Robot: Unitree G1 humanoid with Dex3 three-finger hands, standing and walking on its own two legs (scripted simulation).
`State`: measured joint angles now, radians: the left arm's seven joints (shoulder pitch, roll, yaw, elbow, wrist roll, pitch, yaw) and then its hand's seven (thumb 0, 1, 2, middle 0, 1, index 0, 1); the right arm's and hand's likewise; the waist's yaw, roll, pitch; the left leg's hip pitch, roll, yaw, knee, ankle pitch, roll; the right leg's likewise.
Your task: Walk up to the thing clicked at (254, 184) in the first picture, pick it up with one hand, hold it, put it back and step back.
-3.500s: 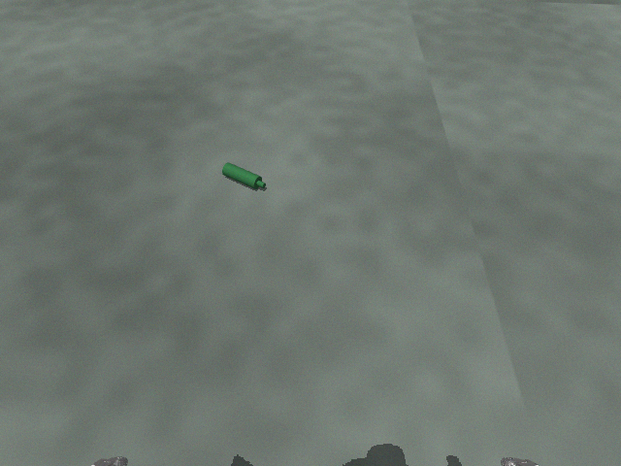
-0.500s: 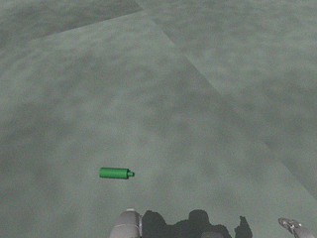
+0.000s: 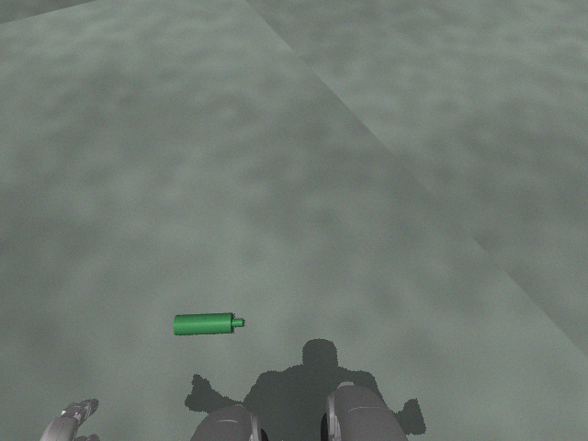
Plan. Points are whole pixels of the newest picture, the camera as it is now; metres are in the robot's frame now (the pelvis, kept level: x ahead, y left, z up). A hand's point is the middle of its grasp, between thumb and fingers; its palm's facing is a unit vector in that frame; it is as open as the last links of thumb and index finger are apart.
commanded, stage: walk up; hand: left
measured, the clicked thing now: (209, 323) +0.44 +0.26 -0.72
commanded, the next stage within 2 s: stand in 1.38 s
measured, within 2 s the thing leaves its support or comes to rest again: neither
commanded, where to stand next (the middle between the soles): +0.10 -0.02 m, yaw +1 degrees
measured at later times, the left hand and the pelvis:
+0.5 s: hand out of the picture +0.11 +0.23 -0.12, palm faces -0.04 -0.95 -0.32, open 7.3 cm; pelvis +0.00 -0.02 +0.02, yaw -2 degrees
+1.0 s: hand out of the picture +0.10 +0.23 -0.12, palm faces -0.02 -0.95 -0.32, open 7.3 cm; pelvis +0.02 -0.02 +0.04, yaw -1 degrees
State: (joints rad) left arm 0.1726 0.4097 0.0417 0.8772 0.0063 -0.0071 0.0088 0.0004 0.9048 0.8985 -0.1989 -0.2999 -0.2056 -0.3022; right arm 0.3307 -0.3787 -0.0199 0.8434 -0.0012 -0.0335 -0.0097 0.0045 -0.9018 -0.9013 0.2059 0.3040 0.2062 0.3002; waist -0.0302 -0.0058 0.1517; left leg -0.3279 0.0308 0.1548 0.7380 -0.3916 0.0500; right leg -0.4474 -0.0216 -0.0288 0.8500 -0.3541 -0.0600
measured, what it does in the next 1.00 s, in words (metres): steps on the spot: right foot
